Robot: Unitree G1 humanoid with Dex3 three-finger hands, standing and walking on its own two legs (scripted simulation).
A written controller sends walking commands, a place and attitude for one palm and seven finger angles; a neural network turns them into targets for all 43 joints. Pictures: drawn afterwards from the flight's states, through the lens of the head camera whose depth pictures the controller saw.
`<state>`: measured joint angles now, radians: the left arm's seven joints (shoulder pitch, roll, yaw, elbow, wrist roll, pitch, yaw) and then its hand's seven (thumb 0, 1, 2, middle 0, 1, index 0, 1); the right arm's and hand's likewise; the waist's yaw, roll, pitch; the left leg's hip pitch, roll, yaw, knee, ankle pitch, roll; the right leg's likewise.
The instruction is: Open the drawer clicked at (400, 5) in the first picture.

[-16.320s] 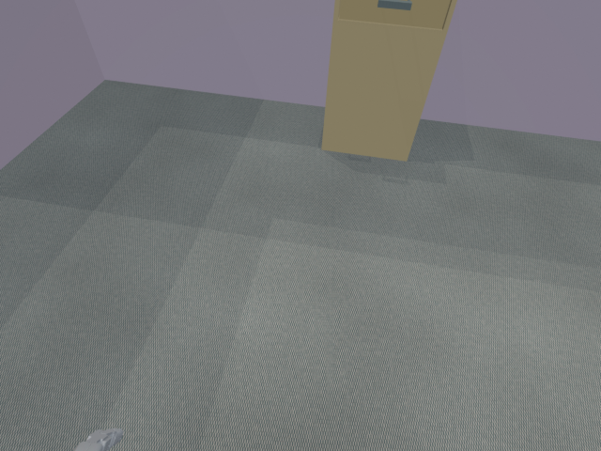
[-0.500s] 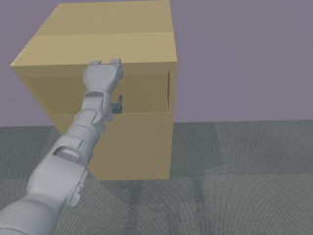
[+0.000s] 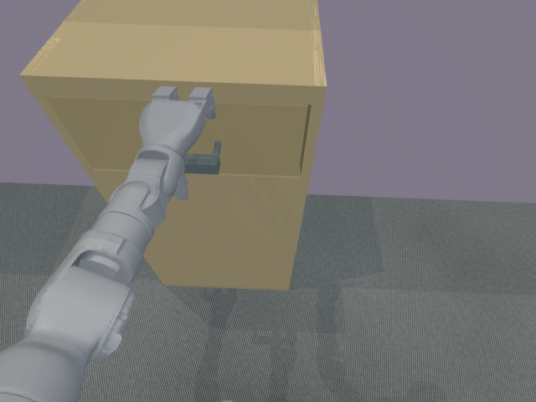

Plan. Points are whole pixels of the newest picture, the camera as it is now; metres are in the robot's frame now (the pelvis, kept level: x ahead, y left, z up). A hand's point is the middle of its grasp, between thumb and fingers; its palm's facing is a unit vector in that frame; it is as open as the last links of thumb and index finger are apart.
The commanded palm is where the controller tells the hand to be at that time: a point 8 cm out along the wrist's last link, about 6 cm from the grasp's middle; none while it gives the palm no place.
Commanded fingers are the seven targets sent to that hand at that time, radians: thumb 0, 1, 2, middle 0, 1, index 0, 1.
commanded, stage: move the hooked fingers above the handle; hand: left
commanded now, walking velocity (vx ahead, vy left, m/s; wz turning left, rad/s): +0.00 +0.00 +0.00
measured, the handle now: (185, 154) +0.53 +0.14 +0.03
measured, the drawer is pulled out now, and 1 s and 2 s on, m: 0.00 0.00 0.00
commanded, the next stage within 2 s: none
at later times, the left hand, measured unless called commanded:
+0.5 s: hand (169, 176) +0.46 +0.16 +0.05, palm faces -0.08 -0.03 -1.00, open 13.8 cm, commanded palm +0.47 +0.16 +0.14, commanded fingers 0.00 -0.50 0.30 -0.30 -1.20 -0.30 -1.20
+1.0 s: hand (196, 167) +0.46 +0.11 +0.07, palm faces -0.13 -0.06 -0.99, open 13.8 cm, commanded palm +0.46 +0.14 +0.14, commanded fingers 0.00 -0.50 0.30 -0.30 -1.20 -0.30 -1.20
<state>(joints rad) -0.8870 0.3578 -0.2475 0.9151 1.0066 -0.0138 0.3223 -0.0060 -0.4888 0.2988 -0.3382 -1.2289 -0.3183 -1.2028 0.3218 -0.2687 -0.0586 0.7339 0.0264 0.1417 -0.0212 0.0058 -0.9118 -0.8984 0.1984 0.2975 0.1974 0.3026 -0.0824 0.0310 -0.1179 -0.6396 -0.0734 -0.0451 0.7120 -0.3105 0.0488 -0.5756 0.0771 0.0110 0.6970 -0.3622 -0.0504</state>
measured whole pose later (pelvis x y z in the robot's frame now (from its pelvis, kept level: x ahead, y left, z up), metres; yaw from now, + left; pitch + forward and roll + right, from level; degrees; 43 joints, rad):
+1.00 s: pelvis +0.00 +0.00 +0.01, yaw -2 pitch +11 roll +0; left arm -0.83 0.30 -0.23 0.95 1.00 0.04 0.12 0.00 -0.49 0.30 -0.33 -1.21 -0.32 -1.22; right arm 0.27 -0.21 -0.01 0.63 0.03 0.19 -0.03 0.00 -0.91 -0.90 0.20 0.30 0.20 0.30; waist -0.09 0.04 -0.12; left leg -0.56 -0.06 -0.02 0.66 -0.29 0.05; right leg -0.51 0.08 0.04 0.65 -0.34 -0.05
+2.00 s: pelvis +0.00 -0.02 +0.01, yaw -3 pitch +11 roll +1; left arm -0.88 0.35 -0.16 1.03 1.01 0.12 0.17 0.00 -0.49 0.30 -0.37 -1.22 -0.40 -1.26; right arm 0.24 -0.22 0.02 0.66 0.06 0.22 -0.09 0.01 -0.91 -0.90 0.20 0.30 0.20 0.30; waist -0.12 0.04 -0.13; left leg -0.51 -0.04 0.00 0.60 -0.27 0.03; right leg -0.48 0.11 0.06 0.61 -0.32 -0.07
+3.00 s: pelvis +0.00 +0.01 -0.02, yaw -1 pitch +18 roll -2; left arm -0.81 0.37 -0.16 0.98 1.07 -0.07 0.36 0.00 -0.49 0.30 -0.32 -1.20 -0.35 -1.22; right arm 0.36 -0.26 -0.07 0.71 -0.01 0.13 -0.03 0.00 -0.91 -0.90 0.20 0.30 0.20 0.30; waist -0.10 0.04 -0.15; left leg -0.79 -0.06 -0.02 0.83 -0.36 0.06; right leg -0.72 0.09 0.02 0.80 -0.40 -0.04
